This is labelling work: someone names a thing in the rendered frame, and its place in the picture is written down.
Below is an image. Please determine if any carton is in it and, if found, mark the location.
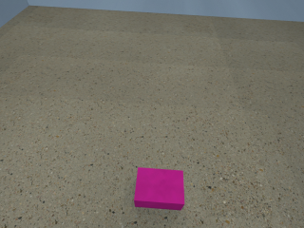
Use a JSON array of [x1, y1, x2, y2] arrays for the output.
[[134, 167, 185, 210]]

